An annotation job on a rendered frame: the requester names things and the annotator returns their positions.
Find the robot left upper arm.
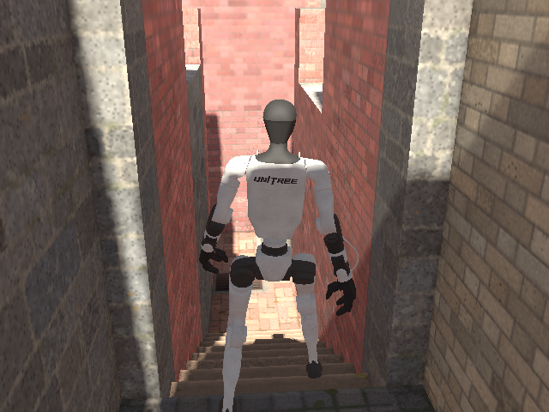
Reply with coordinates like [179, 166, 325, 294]
[211, 155, 251, 224]

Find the robot right forearm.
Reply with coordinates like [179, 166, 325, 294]
[323, 214, 352, 282]

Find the robot left forearm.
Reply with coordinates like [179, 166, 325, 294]
[201, 203, 225, 252]

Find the robot right upper arm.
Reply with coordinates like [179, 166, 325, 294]
[305, 158, 337, 234]

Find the robot right shin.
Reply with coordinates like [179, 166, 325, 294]
[301, 294, 318, 364]

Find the robot right foot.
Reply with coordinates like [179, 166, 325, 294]
[306, 360, 323, 379]

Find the right robot hand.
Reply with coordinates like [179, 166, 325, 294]
[326, 278, 356, 316]

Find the left robot hand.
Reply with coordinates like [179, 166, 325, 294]
[199, 248, 228, 274]

